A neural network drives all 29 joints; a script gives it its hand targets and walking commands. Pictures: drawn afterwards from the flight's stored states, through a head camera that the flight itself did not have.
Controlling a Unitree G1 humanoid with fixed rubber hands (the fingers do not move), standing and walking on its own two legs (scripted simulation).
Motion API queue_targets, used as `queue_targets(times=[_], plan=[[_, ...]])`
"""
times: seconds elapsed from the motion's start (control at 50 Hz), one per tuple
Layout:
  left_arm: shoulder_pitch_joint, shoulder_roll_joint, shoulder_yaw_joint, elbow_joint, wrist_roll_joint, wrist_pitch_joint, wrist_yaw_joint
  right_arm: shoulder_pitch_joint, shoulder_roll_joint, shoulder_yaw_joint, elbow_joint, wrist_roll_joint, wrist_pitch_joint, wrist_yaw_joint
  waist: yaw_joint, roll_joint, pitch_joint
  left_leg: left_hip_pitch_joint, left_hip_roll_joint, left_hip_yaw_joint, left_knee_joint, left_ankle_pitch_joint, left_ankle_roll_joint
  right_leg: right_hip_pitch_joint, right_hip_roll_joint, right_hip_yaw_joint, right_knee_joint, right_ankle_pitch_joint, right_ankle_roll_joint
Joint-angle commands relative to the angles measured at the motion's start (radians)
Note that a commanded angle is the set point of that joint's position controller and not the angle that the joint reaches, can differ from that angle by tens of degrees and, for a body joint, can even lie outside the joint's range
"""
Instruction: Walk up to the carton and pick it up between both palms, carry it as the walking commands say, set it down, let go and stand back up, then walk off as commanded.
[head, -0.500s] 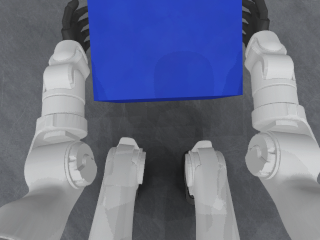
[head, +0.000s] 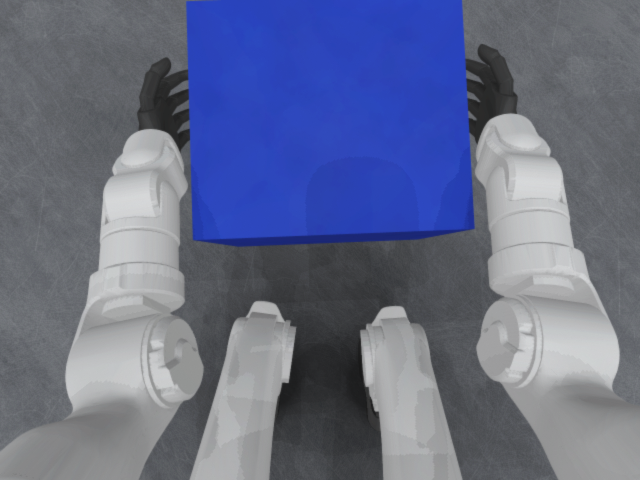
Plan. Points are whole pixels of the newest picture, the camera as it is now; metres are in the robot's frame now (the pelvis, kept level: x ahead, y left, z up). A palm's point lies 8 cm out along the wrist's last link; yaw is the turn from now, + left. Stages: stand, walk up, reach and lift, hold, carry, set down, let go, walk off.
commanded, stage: reach and lift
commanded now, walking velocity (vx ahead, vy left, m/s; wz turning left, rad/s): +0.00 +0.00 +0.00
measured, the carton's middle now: (326, 146) +0.51 +0.01 -0.14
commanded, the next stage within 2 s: none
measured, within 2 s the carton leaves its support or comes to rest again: neither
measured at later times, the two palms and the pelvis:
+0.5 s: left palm (126, 123) +0.47 +0.19 +0.00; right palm (528, 106) +0.50 -0.17 +0.00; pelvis +0.02 +0.00 +0.06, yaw -1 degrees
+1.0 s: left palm (68, 108) +0.45 +0.19 +0.08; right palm (582, 89) +0.47 -0.17 +0.08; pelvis +0.04 +0.00 +0.13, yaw -1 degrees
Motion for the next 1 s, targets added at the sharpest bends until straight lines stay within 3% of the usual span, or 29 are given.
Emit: queue_targets(times=[0.0, 0.98], plan=[[-0.665, -0.941, -0.514, -0.032, -0.155, -0.010, -0.267, -0.550, 0.998, 0.432, -0.022, 0.140, -0.007, 0.252, 0.011, -0.040, -1.014, 0.573, -0.055, 0.122, -0.170, 0.246, 0.014, 0.606, 0.048, -0.110, -0.189, 0.227, -0.012], [-0.266, -1.042, -0.577, -0.058, -0.099, -0.032, -0.317, -0.173, 1.109, 0.479, -0.081, 0.081, -0.031, 0.288, 0.020, -0.030, -0.824, 1.010, -0.043, 0.053, -0.601, 0.346, 0.021, 1.029, 0.037, -0.054, -0.622, 0.331, -0.009]])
